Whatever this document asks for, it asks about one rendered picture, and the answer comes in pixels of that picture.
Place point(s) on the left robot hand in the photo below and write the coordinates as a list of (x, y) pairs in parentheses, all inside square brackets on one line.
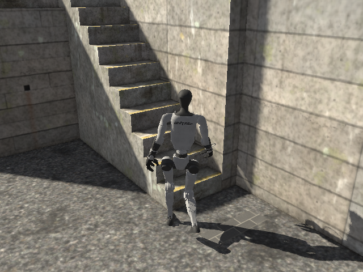
[(149, 162)]

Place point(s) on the robot right upper arm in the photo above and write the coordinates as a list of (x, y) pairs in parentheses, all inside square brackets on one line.
[(203, 129)]

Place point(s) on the right robot hand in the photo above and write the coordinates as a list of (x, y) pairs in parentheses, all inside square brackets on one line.
[(208, 155)]

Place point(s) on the robot left upper arm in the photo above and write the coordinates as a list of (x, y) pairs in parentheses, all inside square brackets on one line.
[(162, 128)]

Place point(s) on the robot right forearm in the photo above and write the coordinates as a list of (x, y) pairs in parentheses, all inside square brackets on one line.
[(208, 147)]

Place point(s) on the robot left forearm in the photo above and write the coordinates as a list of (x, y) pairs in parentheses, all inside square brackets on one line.
[(153, 150)]

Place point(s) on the robot torso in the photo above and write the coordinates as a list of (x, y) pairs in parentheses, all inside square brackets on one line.
[(183, 130)]

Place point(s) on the robot right foot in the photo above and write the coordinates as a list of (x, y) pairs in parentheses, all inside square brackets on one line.
[(194, 229)]

